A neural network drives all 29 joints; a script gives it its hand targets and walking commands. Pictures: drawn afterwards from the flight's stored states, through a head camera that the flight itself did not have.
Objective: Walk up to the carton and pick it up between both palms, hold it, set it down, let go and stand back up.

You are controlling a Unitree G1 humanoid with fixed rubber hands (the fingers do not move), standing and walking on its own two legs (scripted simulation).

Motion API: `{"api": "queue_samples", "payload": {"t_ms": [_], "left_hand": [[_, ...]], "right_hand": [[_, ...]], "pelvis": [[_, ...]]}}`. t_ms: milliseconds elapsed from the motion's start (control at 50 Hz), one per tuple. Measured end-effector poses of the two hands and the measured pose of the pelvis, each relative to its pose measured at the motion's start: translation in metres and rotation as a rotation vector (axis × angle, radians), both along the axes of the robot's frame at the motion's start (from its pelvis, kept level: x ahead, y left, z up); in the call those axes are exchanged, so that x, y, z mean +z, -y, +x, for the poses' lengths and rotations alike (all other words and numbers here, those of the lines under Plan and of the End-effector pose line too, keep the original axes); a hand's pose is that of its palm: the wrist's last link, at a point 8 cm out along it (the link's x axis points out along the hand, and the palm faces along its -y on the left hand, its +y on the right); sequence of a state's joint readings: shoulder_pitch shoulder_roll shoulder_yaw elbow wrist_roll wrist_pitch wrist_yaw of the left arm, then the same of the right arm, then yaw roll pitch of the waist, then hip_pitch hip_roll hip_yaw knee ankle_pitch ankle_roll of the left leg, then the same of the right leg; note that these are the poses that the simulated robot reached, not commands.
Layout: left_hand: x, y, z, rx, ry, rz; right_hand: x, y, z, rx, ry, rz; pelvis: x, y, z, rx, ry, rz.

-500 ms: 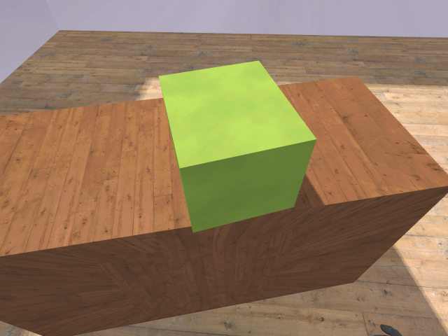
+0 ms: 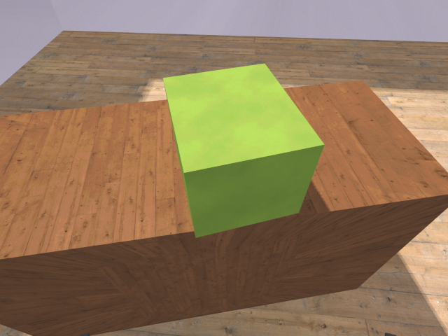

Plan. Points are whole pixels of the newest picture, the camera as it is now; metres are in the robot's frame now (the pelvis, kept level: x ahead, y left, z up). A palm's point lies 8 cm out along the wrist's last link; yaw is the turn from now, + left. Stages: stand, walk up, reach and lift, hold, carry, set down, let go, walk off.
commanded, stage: walk up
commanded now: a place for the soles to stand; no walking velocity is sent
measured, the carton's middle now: (231, 146) +0.49 +0.00 +0.05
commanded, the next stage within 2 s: none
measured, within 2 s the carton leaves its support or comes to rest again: neither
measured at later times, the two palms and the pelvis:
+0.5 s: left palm out of the picture +0.07 +0.32 -0.14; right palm (373, 295) +0.23 -0.29 -0.13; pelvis +0.06 +0.00 -0.04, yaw +7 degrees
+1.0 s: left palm out of the picture +0.14 +0.31 -0.11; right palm (378, 297) +0.22 -0.29 -0.12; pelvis +0.07 -0.01 -0.01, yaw +8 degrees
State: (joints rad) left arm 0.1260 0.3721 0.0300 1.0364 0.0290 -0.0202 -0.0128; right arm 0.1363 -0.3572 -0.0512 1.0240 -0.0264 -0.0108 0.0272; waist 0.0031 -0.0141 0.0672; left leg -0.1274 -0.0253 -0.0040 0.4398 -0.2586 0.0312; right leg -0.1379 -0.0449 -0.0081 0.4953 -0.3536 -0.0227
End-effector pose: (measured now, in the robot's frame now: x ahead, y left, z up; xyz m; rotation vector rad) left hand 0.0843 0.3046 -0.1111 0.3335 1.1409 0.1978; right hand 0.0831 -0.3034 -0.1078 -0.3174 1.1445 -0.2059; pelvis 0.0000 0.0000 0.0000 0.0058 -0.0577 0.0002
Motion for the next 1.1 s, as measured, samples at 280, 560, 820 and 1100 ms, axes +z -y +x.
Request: {"api": "queue_samples", "payload": {"t_ms": [280, 560, 820, 1100], "left_hand": [[0.000, -0.023, -0.038, 0.121, -0.027, 0.085], [-0.024, -0.005, -0.015, 0.132, -0.034, 0.047], [-0.005, -0.009, 0.043, 0.119, 0.053, 0.060], [0.003, -0.003, 0.050, 0.131, 0.046, 0.016]], "right_hand": [[-0.011, 0.003, 0.074, 0.149, 0.027, -0.025], [-0.025, -0.021, 0.152, 0.185, 0.143, 0.008], [-0.020, -0.019, 0.151, 0.158, 0.091, 0.026], [-0.006, -0.011, 0.132, 0.165, 0.016, 0.001]], "pelvis": [[-0.018, 0.002, 0.041, 0.097, 0.018, -0.021], [-0.035, 0.002, 0.062, 0.130, 0.038, 0.000], [-0.021, 0.008, 0.068, 0.131, 0.036, -0.007], [-0.004, 0.008, 0.065, 0.149, 0.029, -0.010]]}}
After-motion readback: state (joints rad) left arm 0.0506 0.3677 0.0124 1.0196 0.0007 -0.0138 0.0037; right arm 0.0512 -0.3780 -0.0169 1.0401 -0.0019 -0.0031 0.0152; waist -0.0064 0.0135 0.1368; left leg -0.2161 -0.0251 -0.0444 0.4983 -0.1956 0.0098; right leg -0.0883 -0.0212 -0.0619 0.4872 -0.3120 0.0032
